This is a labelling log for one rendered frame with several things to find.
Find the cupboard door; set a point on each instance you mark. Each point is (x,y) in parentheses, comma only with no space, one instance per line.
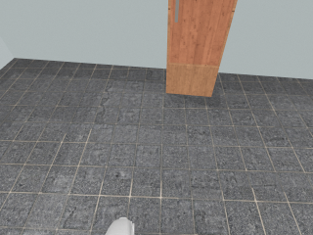
(198,36)

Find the robot left thigh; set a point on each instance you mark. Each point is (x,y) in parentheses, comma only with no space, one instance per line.
(121,226)

